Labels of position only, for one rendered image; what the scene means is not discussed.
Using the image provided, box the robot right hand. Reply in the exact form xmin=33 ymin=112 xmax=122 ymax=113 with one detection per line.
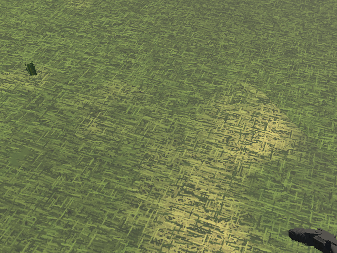
xmin=289 ymin=228 xmax=337 ymax=253

